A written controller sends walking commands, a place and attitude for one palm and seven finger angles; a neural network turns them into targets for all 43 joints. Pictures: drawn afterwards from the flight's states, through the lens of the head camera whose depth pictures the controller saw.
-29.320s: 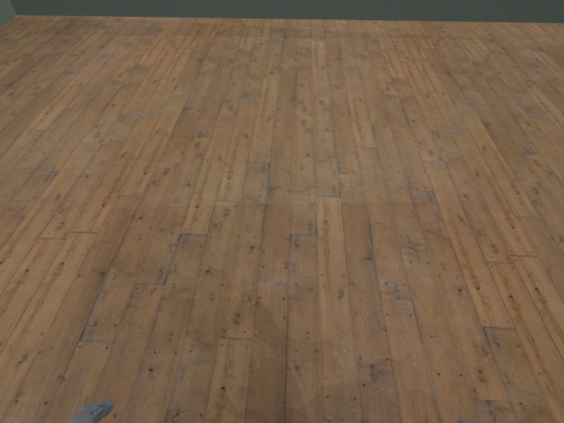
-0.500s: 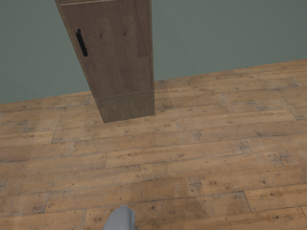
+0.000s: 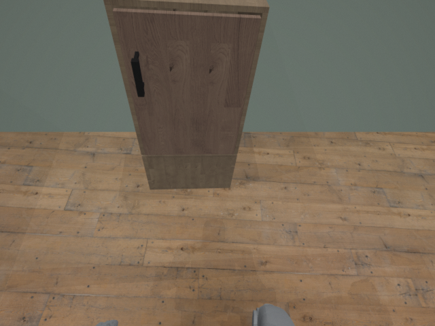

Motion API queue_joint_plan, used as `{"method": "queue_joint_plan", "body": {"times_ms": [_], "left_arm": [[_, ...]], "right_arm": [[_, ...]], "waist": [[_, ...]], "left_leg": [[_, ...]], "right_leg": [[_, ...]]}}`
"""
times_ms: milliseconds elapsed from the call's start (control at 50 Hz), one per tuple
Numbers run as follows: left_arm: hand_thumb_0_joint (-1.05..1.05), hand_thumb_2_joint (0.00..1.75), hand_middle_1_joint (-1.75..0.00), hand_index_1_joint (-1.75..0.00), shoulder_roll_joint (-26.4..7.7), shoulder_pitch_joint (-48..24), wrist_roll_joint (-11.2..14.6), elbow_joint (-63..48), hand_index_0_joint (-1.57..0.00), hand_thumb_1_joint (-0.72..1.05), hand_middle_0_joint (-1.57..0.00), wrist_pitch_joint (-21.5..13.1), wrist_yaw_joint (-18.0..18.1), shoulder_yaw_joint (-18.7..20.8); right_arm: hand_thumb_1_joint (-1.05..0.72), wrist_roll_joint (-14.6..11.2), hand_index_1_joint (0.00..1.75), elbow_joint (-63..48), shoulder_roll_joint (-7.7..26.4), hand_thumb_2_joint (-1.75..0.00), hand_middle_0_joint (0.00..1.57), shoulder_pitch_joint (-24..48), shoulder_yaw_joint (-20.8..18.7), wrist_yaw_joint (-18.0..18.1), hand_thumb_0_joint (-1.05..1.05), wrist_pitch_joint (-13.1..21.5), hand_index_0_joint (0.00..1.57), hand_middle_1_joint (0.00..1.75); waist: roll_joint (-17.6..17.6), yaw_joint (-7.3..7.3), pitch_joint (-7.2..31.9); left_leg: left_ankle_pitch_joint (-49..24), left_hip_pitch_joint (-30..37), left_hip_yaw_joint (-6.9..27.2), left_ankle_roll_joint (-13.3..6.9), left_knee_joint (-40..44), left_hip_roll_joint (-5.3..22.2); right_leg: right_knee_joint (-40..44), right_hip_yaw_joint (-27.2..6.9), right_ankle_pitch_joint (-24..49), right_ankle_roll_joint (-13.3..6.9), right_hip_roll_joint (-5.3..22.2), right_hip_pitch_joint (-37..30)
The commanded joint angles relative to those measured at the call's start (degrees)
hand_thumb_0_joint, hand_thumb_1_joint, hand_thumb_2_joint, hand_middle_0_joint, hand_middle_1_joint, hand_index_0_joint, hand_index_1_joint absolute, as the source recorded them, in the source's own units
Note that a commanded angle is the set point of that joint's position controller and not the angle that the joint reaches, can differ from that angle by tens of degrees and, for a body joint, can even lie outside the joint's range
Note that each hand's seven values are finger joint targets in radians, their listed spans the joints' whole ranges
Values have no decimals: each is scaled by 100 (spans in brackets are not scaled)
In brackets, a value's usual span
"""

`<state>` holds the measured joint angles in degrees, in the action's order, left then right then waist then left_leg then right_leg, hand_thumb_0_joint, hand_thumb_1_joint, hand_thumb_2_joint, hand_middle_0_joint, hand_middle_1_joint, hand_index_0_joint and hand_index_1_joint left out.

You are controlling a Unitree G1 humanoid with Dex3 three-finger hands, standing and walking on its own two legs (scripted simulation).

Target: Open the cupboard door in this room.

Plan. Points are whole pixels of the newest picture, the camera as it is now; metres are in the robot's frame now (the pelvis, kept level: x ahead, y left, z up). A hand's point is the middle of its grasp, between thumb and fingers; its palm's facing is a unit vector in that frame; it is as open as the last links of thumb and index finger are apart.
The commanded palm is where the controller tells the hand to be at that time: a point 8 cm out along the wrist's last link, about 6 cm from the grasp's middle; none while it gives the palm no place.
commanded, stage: turn to face it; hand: left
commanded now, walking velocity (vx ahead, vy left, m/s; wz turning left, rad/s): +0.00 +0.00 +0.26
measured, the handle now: (138, 74) +0.77 +0.29 -0.02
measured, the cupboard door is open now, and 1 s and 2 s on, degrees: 0 0 0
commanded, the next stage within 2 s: take the last steps up to it in 0.02 s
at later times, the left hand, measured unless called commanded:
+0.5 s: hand out of the picture +0.08 +0.12 -0.16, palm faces +0.19 -0.95 -0.25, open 7.2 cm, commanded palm none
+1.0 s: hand out of the picture +0.12 +0.18 -0.19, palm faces +0.24 -0.96 -0.15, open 7.4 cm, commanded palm none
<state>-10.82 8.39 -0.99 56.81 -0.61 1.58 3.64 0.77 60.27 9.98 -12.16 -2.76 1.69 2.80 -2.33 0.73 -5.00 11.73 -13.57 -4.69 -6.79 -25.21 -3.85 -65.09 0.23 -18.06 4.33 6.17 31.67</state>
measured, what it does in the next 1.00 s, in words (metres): walks ahead: right foot, then left foot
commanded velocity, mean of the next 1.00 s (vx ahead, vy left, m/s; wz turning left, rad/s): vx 0.19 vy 0.02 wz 0.07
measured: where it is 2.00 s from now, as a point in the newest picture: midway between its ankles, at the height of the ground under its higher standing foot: outside the picture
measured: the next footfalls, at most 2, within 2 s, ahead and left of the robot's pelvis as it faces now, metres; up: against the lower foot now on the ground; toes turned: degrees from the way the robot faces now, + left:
right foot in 0.34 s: +0.10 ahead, -0.16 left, +0.00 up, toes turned -1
left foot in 0.84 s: +0.24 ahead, +0.14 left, +0.00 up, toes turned +17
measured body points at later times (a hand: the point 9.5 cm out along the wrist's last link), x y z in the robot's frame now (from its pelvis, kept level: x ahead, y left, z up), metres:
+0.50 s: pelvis +0.08 -0.06 +0.00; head +0.09 -0.09 +0.45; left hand +0.07 +0.17 -0.14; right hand +0.10 -0.29 -0.17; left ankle +0.05 +0.07 -0.67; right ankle +0.06 -0.16 -0.74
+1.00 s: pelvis +0.19 +0.03 -0.01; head +0.22 +0.05 +0.44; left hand +0.10 +0.23 -0.17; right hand +0.33 -0.17 -0.14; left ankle +0.20 +0.13 -0.74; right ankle +0.16 -0.10 -0.67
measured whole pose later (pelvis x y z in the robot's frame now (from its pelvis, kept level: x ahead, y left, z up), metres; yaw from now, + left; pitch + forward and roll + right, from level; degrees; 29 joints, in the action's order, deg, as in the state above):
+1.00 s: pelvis +0.19 +0.03 -0.01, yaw +8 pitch -2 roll +1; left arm -8.4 20.5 -0.7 65.3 -0.6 0.8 2.3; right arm 0.4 57.7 6.7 -7.1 -2.3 1.5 4.3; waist -2.8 3.0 -4.8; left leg 14.6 -13.1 -9.6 -2.1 -29.5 1.5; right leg -63.9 4.4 -26.6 0.4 6.0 22.5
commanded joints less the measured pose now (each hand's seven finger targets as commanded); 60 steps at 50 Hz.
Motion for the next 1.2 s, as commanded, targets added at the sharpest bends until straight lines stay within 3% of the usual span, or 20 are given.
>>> {"method": "queue_joint_plan", "body": {"times_ms": [0,120,200,280,300,320,340,400,480,720,740,780,800,820,840,860,920,1000,1120,1180], "left_arm": [[0,90,-30,-30,-281,751,-20,11,-20,90,-20,170,24,30],[0,90,-30,-30,-286,-141,23,-265,-20,90,-20,132,8,-73],[0,90,-30,-30,-246,-258,23,-298,-20,90,-20,17,-56,-135],[0,90,-30,-30,-292,525,13,29,-20,90,-20,-145,-103,-114],[0,90,-30,-30,-553,901,-24,173,-20,90,-20,-212,-74,-78],[0,90,-30,-30,-992,1433,-61,297,-20,90,-20,-237,-23,28],[0,90,-30,-30,-1102,1746,-2,331,-20,90,-20,-228,-19,30],[0,90,-30,-30,-538,1336,15,324,-20,90,-20,-282,3,-31],[0,90,-30,-30,-279,1531,13,391,-20,90,-20,-373,-17,-123],[0,90,-30,-30,-566,2251,-64,835,-20,90,-20,-357,18,-66],[0,90,-30,-30,-583,2233,-63,859,-20,90,-20,-338,25,-59],[0,90,-30,-30,-581,1982,-29,835,-20,90,-20,-310,30,-52],[0,90,-30,-30,-379,2150,8,796,-20,90,-20,-299,15,-107],[0,90,-30,-30,-41,2301,76,719,-20,90,-20,-305,-21,-181],[0,90,-30,-30,-63,2040,43,600,-20,90,-20,-274,30,-181],[0,90,-30,-30,-90,1768,42,530,-20,90,-20,-231,34,-147],[0,90,-30,-30,35,1461,-9,600,-20,90,-20,-147,-56,-109],[0,90,-30,-30,247,1706,8,607,-20,90,-20,20,-36,-104],[0,90,-30,-30,-17,1207,-15,291,-20,90,-20,165,-16,-118],[0,90,-30,-30,-312,1259,-28,239,-20,90,-20,89,-6,-82]], "right_arm": [[-90,-6,30,-231,685,-90,20,-438,-138,1,0,-12,20,30],[-90,44,30,-117,709,-90,20,-932,-152,33,0,-88,20,30],[-90,70,30,-26,722,-90,20,-1108,-156,30,0,-87,20,30],[-90,15,30,6,640,-90,20,-921,-132,18,0,-68,20,30],[-90,-36,30,-28,418,-90,20,-962,-97,-13,0,-24,20,30],[-90,-47,30,-192,149,-90,20,-828,-38,-38,0,11,20,30],[-90,17,30,-344,515,-90,20,-433,-111,-68,0,-65,20,30],[-90,58,30,-137,368,-90,20,-361,-156,-157,0,-168,20,30],[-90,66,30,-51,126,-90,20,-521,-155,-251,0,-285,20,30],[-90,18,30,-534,110,-90,20,850,2,-357,0,-179,20,30],[-90,13,30,-521,146,-90,20,778,7,-337,0,-145,20,30],[-90,48,30,-189,375,-90,20,-307,-40,-243,0,-44,20,30],[-90,77,30,13,832,-90,20,-1007,-137,-171,0,18,20,30],[-90,78,30,134,1366,-90,20,-1540,-272,-94,0,43,20,30],[-90,-3,30,213,1461,-90,20,-1733,-267,-46,0,-35,20,30],[-90,-1,30,112,1249,-90,20,-1302,-234,-38,0,-52,20,30],[-90,22,30,-41,590,-90,20,-468,-50,-7,0,29,20,30],[-90,27,30,-146,299,-90,20,-209,-10,12,0,83,20,30],[-90,64,30,-196,536,-90,20,27,-71,63,0,-84,20,30],[-90,37,30,-105,539,-90,20,-41,-100,55,0,-166,20,30]], "waist": [[969,80,618],[944,-223,486],[1140,-324,395],[535,45,447],[-120,139,600],[-1503,306,602],[-1055,461,353],[-407,162,-434],[-453,-17,-427],[-787,309,-239],[-783,256,-117],[-476,-288,461],[366,-498,1138],[1721,-605,1681],[1604,-661,1717],[1073,-497,1076],[955,-169,54],[700,154,180],[968,118,35],[583,233,141]], "left_leg": [[-3933,461,1204,-76,612,1518],[-4024,920,1541,-295,415,1607],[-2543,855,1954,-471,545,1708],[-989,1,1737,-56,-34,1256],[-147,-861,1302,241,-691,891],[1354,-1919,429,569,-1836,202],[2274,-2199,502,639,-2722,298],[1162,-2277,705,644,-3738,731],[209,-2112,507,787,-3745,829],[251,-1333,-172,724,-1276,701],[315,-1037,-190,672,-1052,638],[-311,558,-291,591,-91,451],[-1328,2023,232,446,-77,1124],[-3012,3173,2002,-186,-119,2575],[-3623,2914,2084,-527,163,2900],[-2902,2008,1705,-578,412,2833],[-2156,562,1115,-396,908,2334],[-2506,-191,463,-201,1096,1992],[-2325,-172,488,-143,707,2024],[-1685,-115,404,271,23,1667]], "right_leg": [[75,67,232,155,-51,-204],[1217,117,-255,104,-156,-346],[2215,247,-708,-57,-268,-804],[4294,378,401,-228,-316,-2539],[4644,-327,514,-416,355,-3575],[5011,-1893,957,-962,1639,-4157],[5199,-2304,1251,-1451,2175,-3710],[5374,-1484,530,-1305,1607,-2768],[5494,-358,1207,-938,1087,-2402],[4982,211,2891,-1045,1139,-2936],[4774,227,3107,-1023,1141,-2963],[3430,622,3500,-768,839,-2613],[2276,835,2272,-558,470,-1837],[809,938,-1315,-319,-265,-395],[-13,401,-1952,-434,-259,-162],[-370,293,-1728,-486,-42,-88],[-226,127,-837,-407,217,-181],[620,153,-181,-275,130,-915],[2484,346,67,-232,-80,-1518],[3902,216,1326,-296,-31,-2087]]}}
